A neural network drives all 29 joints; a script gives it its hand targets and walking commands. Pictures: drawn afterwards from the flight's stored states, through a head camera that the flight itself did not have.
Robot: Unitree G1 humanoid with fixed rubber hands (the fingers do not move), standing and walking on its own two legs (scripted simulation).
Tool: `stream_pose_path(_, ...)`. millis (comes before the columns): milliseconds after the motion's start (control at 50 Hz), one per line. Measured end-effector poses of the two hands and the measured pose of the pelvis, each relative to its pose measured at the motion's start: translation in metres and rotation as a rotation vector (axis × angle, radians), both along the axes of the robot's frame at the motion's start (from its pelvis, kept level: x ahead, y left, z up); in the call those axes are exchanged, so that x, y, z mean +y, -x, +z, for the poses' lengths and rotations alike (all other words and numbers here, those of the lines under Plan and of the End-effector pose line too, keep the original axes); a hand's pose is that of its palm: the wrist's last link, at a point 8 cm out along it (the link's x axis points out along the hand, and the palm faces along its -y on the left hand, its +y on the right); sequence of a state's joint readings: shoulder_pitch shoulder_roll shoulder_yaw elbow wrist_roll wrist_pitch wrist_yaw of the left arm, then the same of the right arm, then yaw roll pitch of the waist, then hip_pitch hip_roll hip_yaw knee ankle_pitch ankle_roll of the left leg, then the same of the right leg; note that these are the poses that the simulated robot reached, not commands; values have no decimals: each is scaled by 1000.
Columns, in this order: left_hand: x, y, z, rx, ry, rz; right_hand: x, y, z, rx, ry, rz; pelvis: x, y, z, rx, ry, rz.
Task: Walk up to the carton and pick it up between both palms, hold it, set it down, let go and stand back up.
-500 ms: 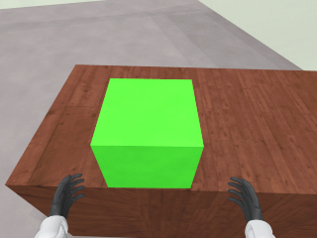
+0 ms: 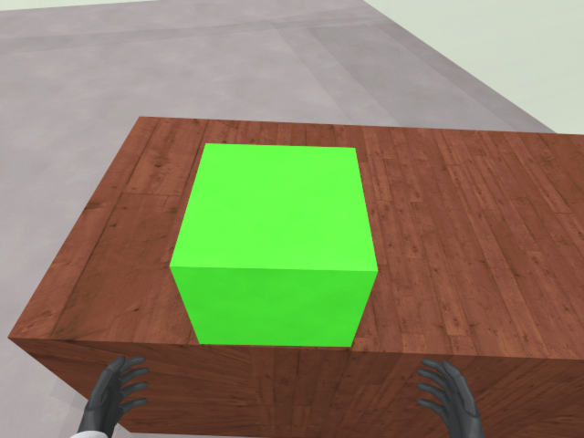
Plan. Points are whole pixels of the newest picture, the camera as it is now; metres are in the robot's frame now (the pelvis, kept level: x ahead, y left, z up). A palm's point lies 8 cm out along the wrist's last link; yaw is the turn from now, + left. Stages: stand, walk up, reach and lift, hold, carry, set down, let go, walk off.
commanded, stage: set down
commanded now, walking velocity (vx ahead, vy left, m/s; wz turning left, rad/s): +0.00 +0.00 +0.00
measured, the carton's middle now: (278, 245) +0.45 +0.03 +0.01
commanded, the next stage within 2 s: let go in 0.74 s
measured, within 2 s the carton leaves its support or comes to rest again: neither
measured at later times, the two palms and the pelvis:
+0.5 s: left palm (104, 427) +0.19 +0.25 -0.06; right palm (455, 437) +0.18 -0.21 -0.07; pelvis +0.01 +0.00 +0.00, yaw +0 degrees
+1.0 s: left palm (105, 434) +0.19 +0.26 -0.08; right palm out of the picture +0.16 -0.21 -0.09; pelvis +0.01 +0.00 +0.00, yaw +0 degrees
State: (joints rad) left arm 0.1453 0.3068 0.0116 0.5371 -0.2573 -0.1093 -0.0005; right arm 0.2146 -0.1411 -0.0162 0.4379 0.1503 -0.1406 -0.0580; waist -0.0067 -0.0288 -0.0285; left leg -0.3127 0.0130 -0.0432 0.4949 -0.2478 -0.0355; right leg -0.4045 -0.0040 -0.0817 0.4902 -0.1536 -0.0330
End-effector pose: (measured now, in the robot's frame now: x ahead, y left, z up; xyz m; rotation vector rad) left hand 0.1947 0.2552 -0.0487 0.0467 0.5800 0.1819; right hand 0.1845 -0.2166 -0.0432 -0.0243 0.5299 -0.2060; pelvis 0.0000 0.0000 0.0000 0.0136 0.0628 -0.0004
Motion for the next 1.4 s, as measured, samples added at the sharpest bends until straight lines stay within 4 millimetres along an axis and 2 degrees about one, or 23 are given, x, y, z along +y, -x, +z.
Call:
stream_pose_path(320, -2, 0, -8, 93, -12, -17, 2, 0, -12, 60, -19, -11, -2, -7, 2, -9, -3, 1)
stream_pose_path(700, 0, 2, -18, 189, -46, -56, 5, 11, -30, 161, -26, -10, 1, -13, 3, -8, 1, 2)
stream_pose_path(840, 1, 5, -23, 230, -55, -62, 5, 21, -41, 222, -23, 1, 2, -14, 3, -9, 2, 2)
stream_pose_path(1320, -10, 13, -35, 320, -58, -64, 10, 22, -52, 265, -30, 58, 2, -15, 3, -10, 2, 2)
stream_pose_path(1400, -7, 13, -32, 272, -116, -107, 1, 27, -55, 325, 22, 84, 5, -16, 1, -24, 6, 2)
